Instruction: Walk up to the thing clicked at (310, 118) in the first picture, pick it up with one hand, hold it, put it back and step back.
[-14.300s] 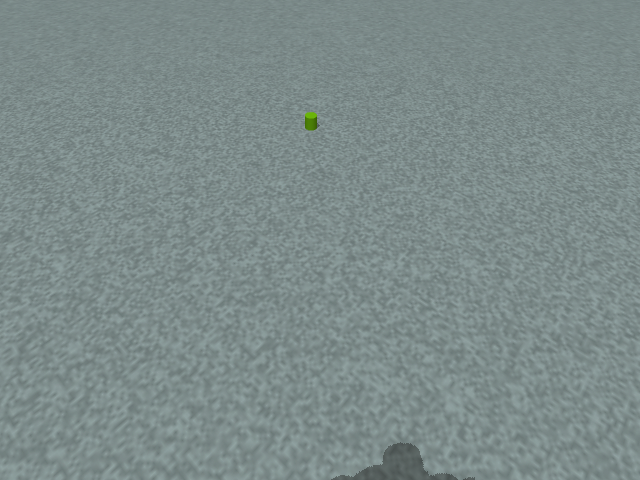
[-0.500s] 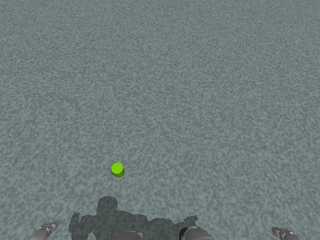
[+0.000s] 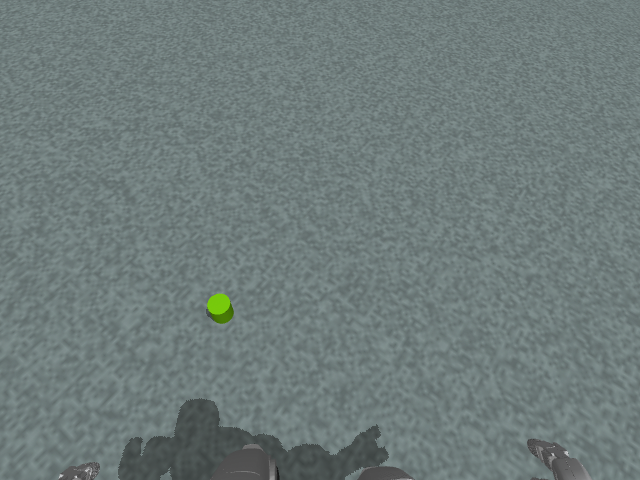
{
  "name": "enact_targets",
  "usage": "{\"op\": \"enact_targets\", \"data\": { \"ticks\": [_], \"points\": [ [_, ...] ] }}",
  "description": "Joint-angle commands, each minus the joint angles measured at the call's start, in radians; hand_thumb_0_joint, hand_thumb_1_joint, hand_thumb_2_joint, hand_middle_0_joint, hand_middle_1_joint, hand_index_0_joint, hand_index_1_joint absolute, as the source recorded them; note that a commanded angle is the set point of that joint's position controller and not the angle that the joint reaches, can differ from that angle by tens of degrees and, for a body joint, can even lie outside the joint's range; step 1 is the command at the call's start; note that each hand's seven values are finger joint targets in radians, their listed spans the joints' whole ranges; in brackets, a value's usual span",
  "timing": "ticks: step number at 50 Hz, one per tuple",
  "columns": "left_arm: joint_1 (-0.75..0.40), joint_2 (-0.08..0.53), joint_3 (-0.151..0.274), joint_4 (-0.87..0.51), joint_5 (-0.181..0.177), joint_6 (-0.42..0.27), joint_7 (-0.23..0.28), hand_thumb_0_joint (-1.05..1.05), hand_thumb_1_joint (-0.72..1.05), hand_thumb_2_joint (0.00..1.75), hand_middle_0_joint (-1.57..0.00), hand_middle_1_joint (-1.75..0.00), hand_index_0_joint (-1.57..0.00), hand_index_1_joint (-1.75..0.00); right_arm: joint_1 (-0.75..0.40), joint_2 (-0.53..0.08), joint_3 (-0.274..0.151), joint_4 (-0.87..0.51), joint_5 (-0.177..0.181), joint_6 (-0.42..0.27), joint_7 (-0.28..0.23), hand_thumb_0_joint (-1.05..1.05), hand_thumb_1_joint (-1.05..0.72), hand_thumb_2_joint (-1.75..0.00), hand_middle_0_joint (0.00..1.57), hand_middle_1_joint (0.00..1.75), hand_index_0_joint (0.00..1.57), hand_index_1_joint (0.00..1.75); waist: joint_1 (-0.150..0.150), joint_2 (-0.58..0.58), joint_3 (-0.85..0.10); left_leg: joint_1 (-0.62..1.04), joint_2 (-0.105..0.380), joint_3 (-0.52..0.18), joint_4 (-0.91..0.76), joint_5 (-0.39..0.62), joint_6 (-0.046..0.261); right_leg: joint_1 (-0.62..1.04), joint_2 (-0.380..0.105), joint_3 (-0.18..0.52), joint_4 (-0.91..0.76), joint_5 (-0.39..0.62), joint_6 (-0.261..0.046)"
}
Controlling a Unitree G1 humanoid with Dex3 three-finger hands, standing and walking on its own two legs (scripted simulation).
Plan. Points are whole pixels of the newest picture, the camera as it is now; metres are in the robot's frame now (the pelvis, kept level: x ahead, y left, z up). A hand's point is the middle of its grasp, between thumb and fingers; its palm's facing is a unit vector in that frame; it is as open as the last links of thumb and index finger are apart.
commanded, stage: walk up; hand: left
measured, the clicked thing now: (220, 308) +0.62 +0.29 -0.71
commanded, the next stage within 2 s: stand in 1.92 s
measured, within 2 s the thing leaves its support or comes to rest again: neither
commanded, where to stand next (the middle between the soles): +0.26 +0.00 m, yaw +6 degrees
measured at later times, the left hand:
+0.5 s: hand out of the picture -0.06 +0.23 -0.15, palm faces +0.12 -0.95 -0.30, open 7.4 cm
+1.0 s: hand out of the picture -0.17 +0.22 -0.12, palm faces +0.14 -0.90 -0.41, open 7.4 cm
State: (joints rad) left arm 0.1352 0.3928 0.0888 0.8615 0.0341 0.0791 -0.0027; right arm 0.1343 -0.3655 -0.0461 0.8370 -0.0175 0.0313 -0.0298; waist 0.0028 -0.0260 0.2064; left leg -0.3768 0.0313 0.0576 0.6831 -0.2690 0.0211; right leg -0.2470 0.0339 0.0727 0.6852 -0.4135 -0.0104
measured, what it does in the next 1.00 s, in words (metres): walks backwards: left foot, then right foot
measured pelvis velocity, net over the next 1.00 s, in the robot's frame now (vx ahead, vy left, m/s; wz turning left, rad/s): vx -0.18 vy -0.06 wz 0.12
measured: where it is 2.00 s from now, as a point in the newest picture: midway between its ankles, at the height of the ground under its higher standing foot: outside the picture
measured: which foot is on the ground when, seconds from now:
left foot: down 0.00-0.04, up 0.06-0.32, down 0.34-0.72, up 0.74-0.98, down 1.00-1.00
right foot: down 0.00-0.38, up 0.40-0.66, down 0.68-1.00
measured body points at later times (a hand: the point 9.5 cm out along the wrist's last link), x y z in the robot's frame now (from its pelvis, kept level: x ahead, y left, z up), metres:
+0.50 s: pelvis -0.14 -0.03 +0.01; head -0.11 +0.01 +0.46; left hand -0.06 +0.28 -0.13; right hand -0.04 -0.33 -0.08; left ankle -0.14 +0.09 -0.72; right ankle -0.11 -0.17 -0.65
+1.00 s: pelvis -0.18 -0.06 +0.01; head -0.16 -0.07 +0.46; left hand -0.18 +0.26 -0.10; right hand -0.08 -0.36 -0.12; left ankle -0.15 +0.07 -0.72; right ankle -0.20 -0.20 -0.72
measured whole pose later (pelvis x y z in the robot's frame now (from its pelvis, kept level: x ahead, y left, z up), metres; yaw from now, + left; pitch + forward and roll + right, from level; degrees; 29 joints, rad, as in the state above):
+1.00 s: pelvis -0.18 -0.06 +0.01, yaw +7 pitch -2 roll -1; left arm 0.28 0.37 0.07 0.92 0.03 -0.03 -0.02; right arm 0.27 -0.39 -0.05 0.94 -0.02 0.00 0.02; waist 0.03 0.04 0.07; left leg -0.30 0.00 -0.05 0.62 -0.36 0.00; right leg -0.15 -0.02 -0.01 0.55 -0.36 0.02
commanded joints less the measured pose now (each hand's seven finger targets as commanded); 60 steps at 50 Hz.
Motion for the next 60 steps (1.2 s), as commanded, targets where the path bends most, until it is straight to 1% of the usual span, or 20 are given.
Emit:
{"op": "enact_targets", "data": {
  "ticks": [1,2,3,8,13,16,18,19,20,24,29,33,34,37,41,45,50,51,53,60],
  "points": [
    [0.135,0.222,0.071,-0.055,0.014,-0.031,0.0,0.0,0.9,0.9,-0.2,-0.3,-0.2,-0.3,-0.018,-0.244,-0.067,-0.09,0.016,-0.011,-0.013,0.0,-0.9,-0.9,0.2,0.3,0.2,0.3,0.033,0.003,-0.293,-0.003,0.068,-0.219,0.003,0.15,0.043,0.15,-0.148,0.157,-0.243,0.297,-0.1],
    [0.091,0.274,0.08,-0.082,0.002,-0.029,-0.003,0.0,0.9,0.9,-0.2,-0.3,-0.2,-0.3,-0.029,-0.198,-0.053,-0.098,0.02,-0.01,-0.017,0.0,-0.9,-0.9,0.2,0.3,0.2,0.3,0.041,-0.181,-0.225,-0.096,-0.106,-0.108,0.163,-0.171,-0.009,0.057,-0.298,0.347,-0.336,0.31,-0.215],
    [0.016,0.323,0.081,-0.117,0.011,-0.032,-0.001,0.0,0.9,0.9,-0.2,-0.3,-0.2,-0.3,-0.01,-0.218,-0.067,-0.087,0.016,-0.003,-0.029,0.0,-0.9,-0.9,0.2,0.3,0.2,0.3,0.048,-0.258,-0.177,-0.029,-0.111,-0.124,0.425,-0.395,-0.03,-0.161,-0.443,0.471,-0.392,0.331,-0.329],
    [-0.091,0.194,0.063,-0.169,0.012,-0.033,0.014,0.0,0.9,0.9,-0.2,-0.3,-0.2,-0.3,0.097,-0.204,-0.049,-0.037,0.018,-0.014,-0.022,0.0,-0.9,-0.9,0.2,0.3,0.2,0.3,-0.017,-0.127,-0.153,-0.051,-0.145,-0.185,0.524,-0.247,-0.028,-0.075,-0.217,0.116,-0.265,0.524,-0.198],
    [0.014,0.172,0.061,-0.204,0.031,-0.017,0.019,0.0,0.9,0.9,-0.2,-0.3,-0.2,-0.3,0.114,-0.189,-0.044,-0.064,0.005,-0.039,-0.035,0.0,-0.9,-0.9,0.2,0.3,0.2,0.3,0.042,-0.19,-0.261,-0.089,-0.063,-0.081,0.088,-0.268,-0.041,0.245,-0.227,0.108,-0.151,0.672,-0.199],
    [0.022,0.183,0.057,-0.206,0.008,-0.003,0.009,0.0,0.9,0.9,-0.2,-0.3,-0.2,-0.3,0.175,-0.182,-0.055,-0.04,-0.011,-0.053,-0.031,0.0,-0.9,-0.9,0.2,0.3,0.2,0.3,0.014,-0.122,-0.313,0.082,-0.072,-0.018,-0.292,0.025,-0.02,0.212,-0.199,0.075,-0.008,0.547,-0.152],
    [0.048,0.131,0.038,-0.22,-0.003,0.005,0.001,0.0,0.9,0.9,-0.2,-0.3,-0.2,-0.3,0.165,-0.272,-0.083,-0.047,-0.032,-0.056,-0.028,0.0,-0.9,-0.9,0.2,0.3,0.2,0.3,0.017,0.085,-0.306,0.293,0.136,-0.356,-0.354,0.081,0.067,-0.154,-0.099,0.037,0.108,0.138,-0.057],
    [0.038,0.126,0.041,-0.217,-0.006,0.004,0.002,0.0,0.9,0.9,-0.2,-0.3,-0.2,-0.3,0.102,-0.373,-0.1,-0.075,-0.04,-0.053,-0.022,0.0,-0.9,-0.9,0.2,0.3,0.2,0.3,0.029,0.221,-0.262,0.263,0.342,-0.583,-0.371,0.17,0.177,-0.315,0.031,-0.034,0.286,-0.157,-0.007],
    [-0.037,0.194,0.064,-0.225,0.007,0.007,0.015,0.0,0.9,0.9,-0.2,-0.3,-0.2,-0.3,0.074,-0.429,-0.113,-0.099,-0.028,-0.056,-0.025,0.0,-0.9,-0.9,0.2,0.3,0.2,0.3,-0.032,0.257,-0.232,0.043,0.47,-0.681,-0.388,0.197,0.299,-0.203,-0.013,0.105,0.47,-0.24,0.007],
    [0.067,0.176,0.068,-0.141,-0.014,0.006,-0.006,0.0,0.9,0.9,-0.2,-0.3,-0.2,-0.3,-0.004,-0.258,-0.069,-0.086,-0.03,-0.071,-0.035,0.0,-0.9,-0.9,0.2,0.3,0.2,0.3,0.06,0.134,-0.163,0.116,0.189,-0.239,-0.295,0.317,0.146,-0.244,0.062,0.156,0.562,-0.023,-0.011],
    [0.061,0.168,0.037,-0.1,-0.013,-0.045,-0.027,0.0,0.9,0.9,-0.2,-0.3,-0.2,-0.3,0.041,-0.248,-0.074,-0.077,-0.023,-0.068,-0.001,0.0,-0.9,-0.9,0.2,0.3,0.2,0.3,-0.023,0.247,-0.195,0.246,0.154,-0.235,-0.34,-0.231,0.156,-0.168,0.002,0.001,0.113,-0.083,0.041],
    [0.158,0.15,0.045,-0.002,-0.006,-0.094,-0.011,0.0,0.9,0.9,-0.2,-0.3,-0.2,-0.3,0.061,-0.281,-0.081,-0.069,-0.031,-0.033,0.022,0.0,-0.9,-0.9,0.2,0.3,0.2,0.3,0.012,0.241,-0.197,0.117,0.131,-0.172,-0.202,-0.199,0.145,0.103,0.011,-0.103,-0.338,-0.014,-0.005],
    [0.191,0.176,0.051,0.027,0.004,-0.104,-0.003,0.0,0.9,0.9,-0.2,-0.3,-0.2,-0.3,0.065,-0.241,-0.069,-0.072,-0.021,-0.027,0.022,0.0,-0.9,-0.9,0.2,0.3,0.2,0.3,0.022,0.152,-0.191,0.026,0.085,-0.142,-0.098,-0.176,0.098,0.193,0.005,-0.047,-0.36,0.059,-0.019],
    [0.097,0.344,0.075,-0.022,0.026,-0.113,0.006,0.0,0.9,0.9,-0.2,-0.3,-0.2,-0.3,-0.021,-0.219,-0.063,-0.092,-0.008,-0.033,0.013,0.0,-0.9,-0.9,0.2,0.3,0.2,0.3,0.062,-0.101,-0.048,-0.118,-0.033,-0.217,0.229,-0.315,-0.019,-0.132,-0.418,0.575,-0.504,-0.365,-0.239],
    [0.054,0.236,0.054,-0.015,0.003,-0.135,0.009,0.0,0.9,0.9,-0.2,-0.3,-0.2,-0.3,0.063,-0.199,-0.057,-0.025,0.006,-0.048,0.028,0.0,-0.9,-0.9,0.2,0.3,0.2,0.3,0.009,-0.114,-0.047,-0.123,-0.037,-0.21,0.182,-0.137,-0.023,0.025,-0.247,0.233,-0.437,-0.061,-0.145],
    [0.125,0.251,0.055,-0.008,0.003,-0.138,0.004,0.0,0.9,0.9,-0.2,-0.3,-0.2,-0.3,0.032,-0.195,-0.049,-0.026,-0.007,-0.059,0.041,0.0,-0.9,-0.9,0.2,0.3,0.2,0.3,0.056,-0.177,-0.084,-0.089,-0.029,-0.13,0.032,-0.169,-0.03,0.106,-0.259,0.168,-0.38,0.153,-0.159],
    [0.08,0.203,0.022,-0.03,-0.019,-0.119,0.006,0.0,0.9,0.9,-0.2,-0.3,-0.2,-0.3,0.144,-0.184,-0.066,0.034,-0.006,-0.084,0.035,0.0,-0.9,-0.9,0.2,0.3,0.2,0.3,-0.012,-0.088,-0.205,0.247,-0.056,-0.075,-0.294,0.126,0.003,0.057,-0.196,0.005,-0.097,0.522,-0.089],
    [0.105,0.164,0.01,-0.033,-0.024,-0.119,0.006,0.0,0.9,0.9,-0.2,-0.3,-0.2,-0.3,0.185,-0.222,-0.081,0.044,-0.011,-0.09,0.03,0.0,-0.9,-0.9,0.2,0.3,0.2,0.3,-0.019,0.024,-0.256,0.355,0.033,-0.202,-0.311,0.191,0.033,-0.015,-0.135,-0.044,0.055,0.457,-0.053],
    [0.085,0.18,0.022,-0.029,-0.033,-0.099,0.015,0.0,0.9,0.9,-0.2,-0.3,-0.2,-0.3,0.189,-0.336,-0.104,0.028,-0.01,-0.092,0.029,0.0,-0.9,-0.9,0.2,0.3,0.2,0.3,-0.024,0.156,-0.262,0.315,0.307,-0.595,-0.373,0.021,0.237,-0.176,-0.034,-0.039,0.273,-0.185,-0.023],
    [0.104,0.158,0.015,0.011,-0.028,-0.103,-0.003,0.0,0.9,0.9,-0.2,-0.3,-0.2,-0.3,0.077,-0.239,-0.068,0.006,-0.012,-0.088,0.024,0.0,-0.9,-0.9,0.2,0.3,0.2,0.3,0.006,0.209,-0.151,0.139,0.178,-0.319,-0.352,0.14,0.162,-0.087,-0.072,-0.069,0.049,-0.035,-0.002]
  ]
}}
